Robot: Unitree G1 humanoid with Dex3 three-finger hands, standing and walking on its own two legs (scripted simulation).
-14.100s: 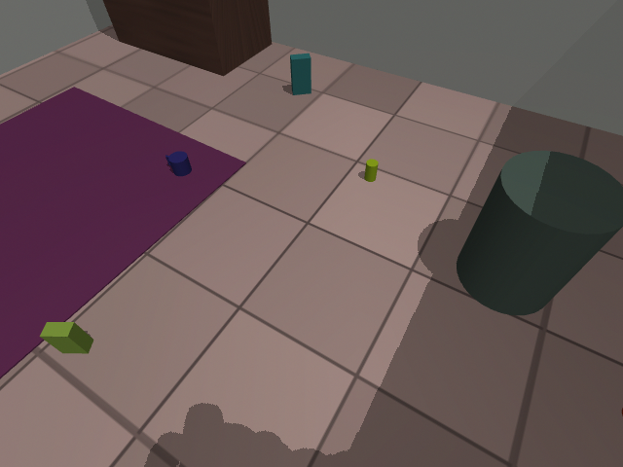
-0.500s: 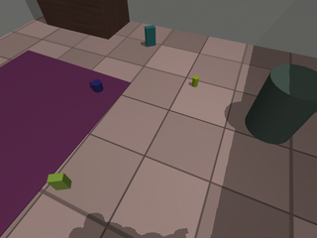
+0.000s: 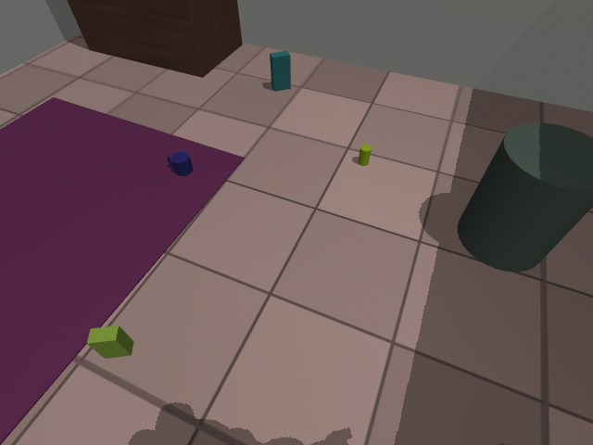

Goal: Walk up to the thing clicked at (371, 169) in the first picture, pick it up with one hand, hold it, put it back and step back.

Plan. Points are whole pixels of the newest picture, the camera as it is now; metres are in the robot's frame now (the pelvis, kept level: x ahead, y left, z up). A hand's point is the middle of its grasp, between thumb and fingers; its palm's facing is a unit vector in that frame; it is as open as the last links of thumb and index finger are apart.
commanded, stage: walk up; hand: right
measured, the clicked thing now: (364, 155) +1.50 -0.36 -0.73
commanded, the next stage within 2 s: none
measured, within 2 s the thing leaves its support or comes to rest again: neither
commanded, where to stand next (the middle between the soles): +1.11 -0.04 m, yaw -2 degrees
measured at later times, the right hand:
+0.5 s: hand (536, 418) +0.17 -0.36 -0.16, palm faces +0.00 +0.95 -0.33, open 7.4 cm
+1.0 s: hand (454, 262) +0.45 -0.31 -0.13, palm faces +0.02 +0.93 -0.37, open 7.4 cm
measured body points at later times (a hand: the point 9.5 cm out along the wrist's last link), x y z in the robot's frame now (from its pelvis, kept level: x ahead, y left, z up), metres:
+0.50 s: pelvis +0.13 -0.07 -0.01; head +0.12 -0.10 +0.44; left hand +0.17 +0.25 -0.11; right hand +0.17 -0.41 -0.14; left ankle +0.20 +0.07 -0.69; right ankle +0.10 -0.18 -0.75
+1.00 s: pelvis +0.38 -0.04 -0.01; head +0.39 -0.02 +0.44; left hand +0.47 +0.29 -0.12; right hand +0.44 -0.35 -0.11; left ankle +0.38 +0.08 -0.75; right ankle +0.44 -0.19 -0.70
